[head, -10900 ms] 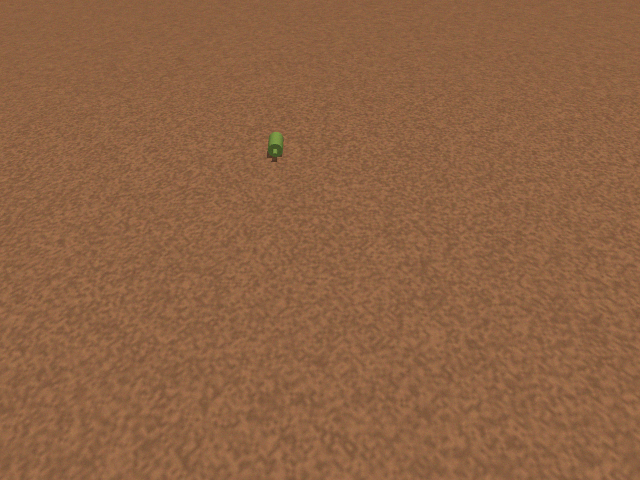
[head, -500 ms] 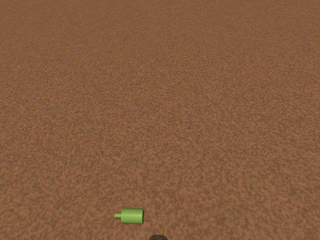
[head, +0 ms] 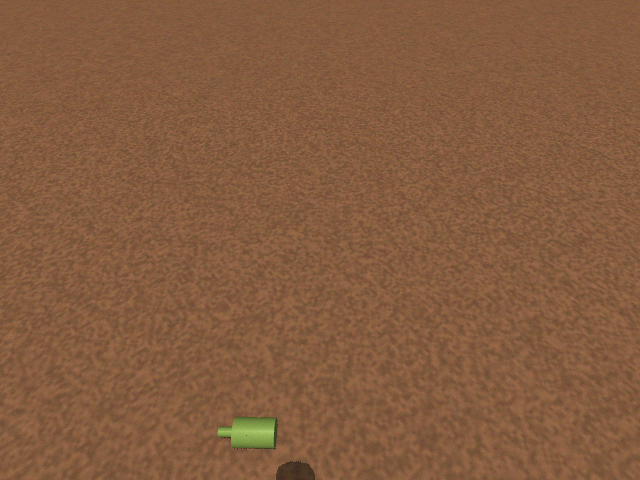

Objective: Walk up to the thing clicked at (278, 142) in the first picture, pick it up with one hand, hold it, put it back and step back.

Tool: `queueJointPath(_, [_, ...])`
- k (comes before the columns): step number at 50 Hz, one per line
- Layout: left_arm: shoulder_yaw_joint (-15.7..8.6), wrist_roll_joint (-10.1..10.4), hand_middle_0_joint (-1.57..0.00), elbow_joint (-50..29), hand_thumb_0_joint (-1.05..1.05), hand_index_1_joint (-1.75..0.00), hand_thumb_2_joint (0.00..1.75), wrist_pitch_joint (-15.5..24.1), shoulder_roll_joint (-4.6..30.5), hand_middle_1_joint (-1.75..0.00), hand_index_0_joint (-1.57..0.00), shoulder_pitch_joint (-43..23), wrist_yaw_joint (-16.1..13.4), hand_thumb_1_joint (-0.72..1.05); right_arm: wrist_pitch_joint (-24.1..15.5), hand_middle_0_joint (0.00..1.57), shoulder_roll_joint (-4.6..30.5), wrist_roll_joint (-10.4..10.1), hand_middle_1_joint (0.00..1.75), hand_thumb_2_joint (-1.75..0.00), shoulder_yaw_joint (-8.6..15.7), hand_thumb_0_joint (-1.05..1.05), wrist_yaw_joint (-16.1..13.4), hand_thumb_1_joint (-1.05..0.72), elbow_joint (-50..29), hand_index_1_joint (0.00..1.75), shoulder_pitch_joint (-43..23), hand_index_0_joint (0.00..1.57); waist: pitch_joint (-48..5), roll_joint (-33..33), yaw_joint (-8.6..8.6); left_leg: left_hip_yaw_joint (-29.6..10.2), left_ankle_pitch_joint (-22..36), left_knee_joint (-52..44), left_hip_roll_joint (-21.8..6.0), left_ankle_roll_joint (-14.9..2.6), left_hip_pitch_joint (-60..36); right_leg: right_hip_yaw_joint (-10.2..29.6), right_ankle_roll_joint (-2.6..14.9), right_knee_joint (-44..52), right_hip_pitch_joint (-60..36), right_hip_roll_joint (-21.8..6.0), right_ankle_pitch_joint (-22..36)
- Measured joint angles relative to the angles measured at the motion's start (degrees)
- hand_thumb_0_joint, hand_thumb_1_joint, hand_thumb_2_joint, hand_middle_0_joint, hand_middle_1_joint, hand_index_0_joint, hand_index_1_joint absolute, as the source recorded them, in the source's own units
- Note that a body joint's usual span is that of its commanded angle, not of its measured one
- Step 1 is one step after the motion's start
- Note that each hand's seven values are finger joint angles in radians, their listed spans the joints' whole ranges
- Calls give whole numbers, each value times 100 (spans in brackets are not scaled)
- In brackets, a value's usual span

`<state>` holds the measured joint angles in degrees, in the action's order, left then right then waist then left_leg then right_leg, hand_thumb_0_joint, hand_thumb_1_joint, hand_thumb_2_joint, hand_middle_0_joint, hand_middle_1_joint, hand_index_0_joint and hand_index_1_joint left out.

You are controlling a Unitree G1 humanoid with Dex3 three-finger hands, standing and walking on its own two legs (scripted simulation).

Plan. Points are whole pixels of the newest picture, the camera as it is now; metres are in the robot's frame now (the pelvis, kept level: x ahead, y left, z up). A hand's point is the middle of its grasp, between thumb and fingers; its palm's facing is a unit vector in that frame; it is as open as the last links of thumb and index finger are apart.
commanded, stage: stand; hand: left
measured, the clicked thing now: (247, 432) +0.43 +0.23 -0.74
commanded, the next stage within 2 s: none
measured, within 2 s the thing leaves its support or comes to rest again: neither
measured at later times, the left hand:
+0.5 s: hand out of the picture +0.08 +0.27 -0.16, palm faces -0.02 -0.94 -0.35, open 7.4 cm
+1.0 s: hand out of the picture +0.11 +0.26 -0.15, palm faces -0.02 -0.94 -0.35, open 7.4 cm
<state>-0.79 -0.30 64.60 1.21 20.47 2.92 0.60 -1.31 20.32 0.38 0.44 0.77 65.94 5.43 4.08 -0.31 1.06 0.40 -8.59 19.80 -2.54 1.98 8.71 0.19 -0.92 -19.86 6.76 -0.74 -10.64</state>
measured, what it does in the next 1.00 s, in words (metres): stands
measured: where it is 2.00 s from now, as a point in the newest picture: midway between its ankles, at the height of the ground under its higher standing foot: outside the picture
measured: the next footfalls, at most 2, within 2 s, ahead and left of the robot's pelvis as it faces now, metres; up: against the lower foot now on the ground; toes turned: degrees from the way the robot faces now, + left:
none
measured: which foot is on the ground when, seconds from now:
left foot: down 0.00-1.00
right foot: down 0.00-1.00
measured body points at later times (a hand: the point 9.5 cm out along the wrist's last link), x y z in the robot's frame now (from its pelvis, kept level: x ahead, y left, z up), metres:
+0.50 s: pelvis +0.01 +0.01 +0.00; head +0.03 +0.01 +0.45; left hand +0.08 +0.31 -0.13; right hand +0.11 -0.29 -0.13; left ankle +0.03 +0.14 -0.75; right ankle +0.00 -0.13 -0.75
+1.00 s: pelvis +0.03 +0.00 +0.00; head +0.04 +0.00 +0.45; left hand +0.11 +0.30 -0.13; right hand +0.11 -0.30 -0.13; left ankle +0.03 +0.14 -0.75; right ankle +0.00 -0.13 -0.75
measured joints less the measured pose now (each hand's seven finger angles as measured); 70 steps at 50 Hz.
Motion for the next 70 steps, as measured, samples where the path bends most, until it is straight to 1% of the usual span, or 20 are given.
queueJointPath(12, [22,-34,-20,187,0,-30,90,-49,-20,-29,-21,241,1,91,26,21,-26,6,30,-90,1,1,-5,-90,22,30,-175,20,-67,-11,-106,11,12,-74,81,-69,18,5,-67,108,-5,-81,27])
queueJointPath(19, [44,-37,-20,191,0,-30,90,-38,-33,-29,-21,313,-12,91,30,21,-52,6,30,-90,-1,1,0,-90,16,30,-222,20,-107,42,-131,3,-10,-86,109,-88,21,-6,-87,125,-11,-110,0])
queueJointPath(44, [58,-37,-20,58,0,-30,90,-19,-67,-29,-21,205,-56,91,60,21,2,-14,30,-90,-3,1,-27,-90,35,30,-140,20,-143,54,-53,-43,-118,-136,78,-41,-115,-59,-48,202,-176,-80,-110])
queueJointPath(56, [46,-37,-20,56,0,-30,90,-26,-62,-29,-21,223,-66,91,75,21,-7,-19,30,-90,-15,1,-36,-90,-7,30,-109,20,-141,58,-50,-56,-126,-149,52,-21,-179,-73,-29,246,-257,-53,-104])
queueJointPath(70, [37,-42,-20,77,0,-30,90,-58,-62,-29,-21,311,-44,91,69,21,-16,-11,30,-90,-40,1,-34,-90,-18,30,-22,20,-124,73,-86,-69,-103,-179,69,-24,-157,-88,-28,236,-224,-70,-109])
